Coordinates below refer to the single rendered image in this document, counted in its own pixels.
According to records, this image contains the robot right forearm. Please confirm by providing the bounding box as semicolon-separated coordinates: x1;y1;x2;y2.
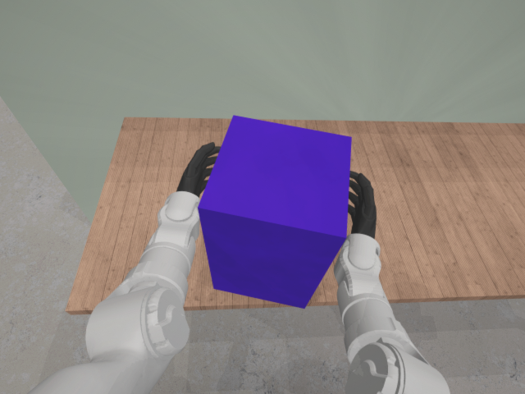
334;233;431;366

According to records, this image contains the carton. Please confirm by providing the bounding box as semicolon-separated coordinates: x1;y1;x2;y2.
198;115;352;309

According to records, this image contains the table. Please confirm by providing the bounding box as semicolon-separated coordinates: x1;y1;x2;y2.
66;117;525;315

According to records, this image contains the robot left upper arm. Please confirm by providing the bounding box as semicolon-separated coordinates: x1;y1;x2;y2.
27;286;189;394

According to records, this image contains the robot left forearm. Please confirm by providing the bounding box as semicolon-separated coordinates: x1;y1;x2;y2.
86;191;200;353

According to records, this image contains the robot right hand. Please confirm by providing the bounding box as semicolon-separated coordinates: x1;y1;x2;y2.
348;171;377;239

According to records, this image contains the robot right upper arm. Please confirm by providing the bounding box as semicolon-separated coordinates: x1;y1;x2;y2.
345;342;450;394

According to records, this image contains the robot left hand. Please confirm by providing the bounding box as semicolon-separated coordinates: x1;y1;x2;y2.
176;142;221;197

